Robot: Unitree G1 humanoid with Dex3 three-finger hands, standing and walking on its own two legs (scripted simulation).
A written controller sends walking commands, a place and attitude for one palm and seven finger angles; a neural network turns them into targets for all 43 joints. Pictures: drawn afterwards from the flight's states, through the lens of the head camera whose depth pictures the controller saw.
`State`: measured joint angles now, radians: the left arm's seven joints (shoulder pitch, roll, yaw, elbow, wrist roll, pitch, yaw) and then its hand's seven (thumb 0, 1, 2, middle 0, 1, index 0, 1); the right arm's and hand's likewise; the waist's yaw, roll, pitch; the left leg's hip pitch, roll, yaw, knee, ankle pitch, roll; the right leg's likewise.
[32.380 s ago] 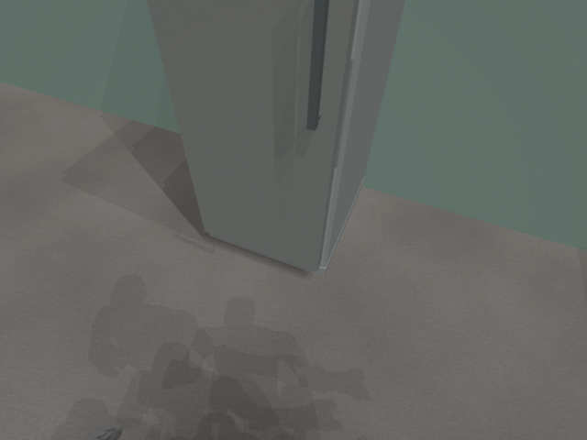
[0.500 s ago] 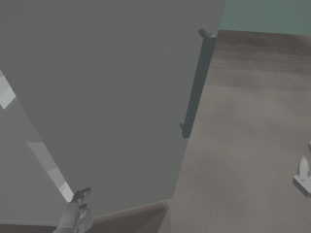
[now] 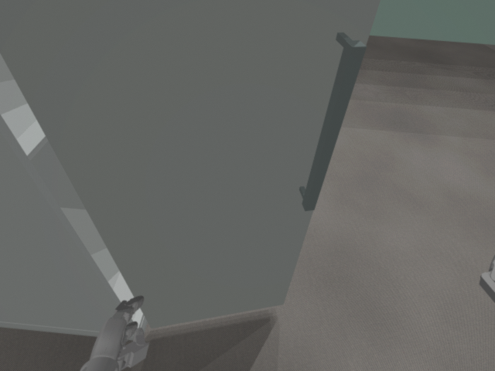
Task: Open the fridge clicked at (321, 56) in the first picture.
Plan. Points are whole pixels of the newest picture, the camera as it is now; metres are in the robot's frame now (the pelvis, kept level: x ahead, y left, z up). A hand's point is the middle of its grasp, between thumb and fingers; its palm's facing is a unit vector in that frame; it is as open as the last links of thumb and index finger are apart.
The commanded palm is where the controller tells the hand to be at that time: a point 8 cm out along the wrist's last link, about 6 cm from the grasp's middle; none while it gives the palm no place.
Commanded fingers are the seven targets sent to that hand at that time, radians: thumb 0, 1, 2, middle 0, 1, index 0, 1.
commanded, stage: step back with the hand held close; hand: right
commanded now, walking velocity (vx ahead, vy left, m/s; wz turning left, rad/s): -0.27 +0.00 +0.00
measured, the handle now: (322, 137) +0.47 -0.12 +0.15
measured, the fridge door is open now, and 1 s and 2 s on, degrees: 74 74 74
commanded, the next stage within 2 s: stop stepping back and stand still in 1.10 s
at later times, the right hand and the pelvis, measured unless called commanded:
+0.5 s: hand out of the picture +0.13 -0.29 +0.16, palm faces +0.46 +0.78 -0.43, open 7.4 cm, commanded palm +0.07 -0.33 +0.17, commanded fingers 0.00 -0.90 -0.90 0.20 0.30 0.20 0.30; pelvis -0.07 -0.03 -0.02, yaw +0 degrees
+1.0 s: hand out of the picture +0.05 -0.32 +0.17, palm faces +0.50 +0.76 -0.42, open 7.4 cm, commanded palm -0.03 -0.35 +0.17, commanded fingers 0.00 -0.90 -0.90 0.20 0.30 0.20 0.30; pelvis -0.14 -0.04 -0.02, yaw -5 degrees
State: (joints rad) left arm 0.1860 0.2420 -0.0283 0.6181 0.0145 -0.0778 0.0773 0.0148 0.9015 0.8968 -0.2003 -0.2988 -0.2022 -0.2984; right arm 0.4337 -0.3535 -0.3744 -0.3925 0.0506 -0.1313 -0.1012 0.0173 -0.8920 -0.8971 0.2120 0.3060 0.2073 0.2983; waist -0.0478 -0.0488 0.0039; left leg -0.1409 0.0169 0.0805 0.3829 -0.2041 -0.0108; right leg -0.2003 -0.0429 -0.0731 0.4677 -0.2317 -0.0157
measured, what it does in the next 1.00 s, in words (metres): walks backwards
